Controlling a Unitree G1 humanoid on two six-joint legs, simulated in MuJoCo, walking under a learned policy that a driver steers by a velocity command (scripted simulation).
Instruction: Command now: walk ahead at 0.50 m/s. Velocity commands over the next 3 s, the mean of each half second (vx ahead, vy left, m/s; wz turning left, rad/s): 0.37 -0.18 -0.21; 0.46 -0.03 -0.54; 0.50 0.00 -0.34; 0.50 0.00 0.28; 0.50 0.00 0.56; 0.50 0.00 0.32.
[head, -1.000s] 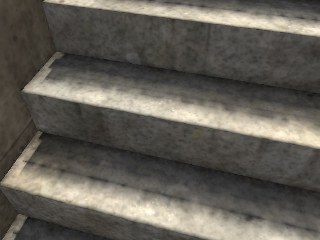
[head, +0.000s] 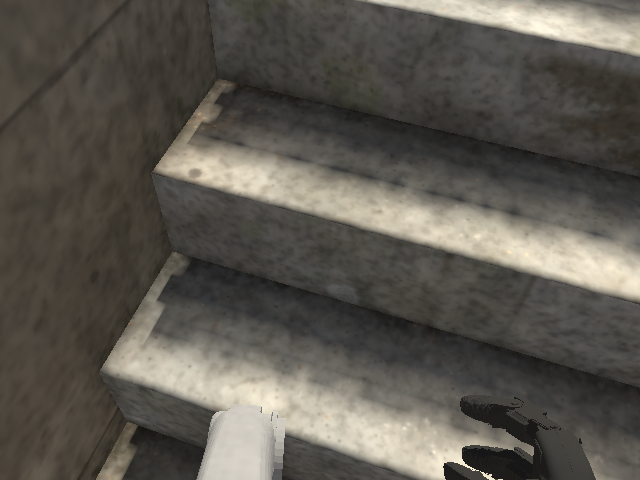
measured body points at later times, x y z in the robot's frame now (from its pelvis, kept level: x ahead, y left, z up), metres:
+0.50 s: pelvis +0.18 +0.05 +0.17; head +0.20 +0.09 +0.62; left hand +0.41 +0.22 +0.06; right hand +0.19 -0.24 +0.07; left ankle +0.23 +0.17 -0.55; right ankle +0.21 -0.13 -0.24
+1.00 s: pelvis +0.36 -0.17 +0.29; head +0.36 -0.22 +0.73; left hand +0.57 +0.00 +0.18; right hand +0.42 -0.47 +0.18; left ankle +0.32 +0.03 -0.18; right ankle +0.39 -0.27 -0.35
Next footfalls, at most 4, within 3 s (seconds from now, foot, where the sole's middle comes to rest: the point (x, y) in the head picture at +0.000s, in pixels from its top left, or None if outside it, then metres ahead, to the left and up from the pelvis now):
0.12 left None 0.27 0.18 -0.58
0.84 right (548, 434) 0.43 -0.29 -0.39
1.36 left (584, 224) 0.67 -0.32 -0.19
1.80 right None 0.84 -0.63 0.00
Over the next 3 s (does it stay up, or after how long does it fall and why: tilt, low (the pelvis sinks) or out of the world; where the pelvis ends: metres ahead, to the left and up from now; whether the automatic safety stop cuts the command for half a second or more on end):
stays up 1.32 -0.55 1.14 its command is cut before an obstacle after 0.0 s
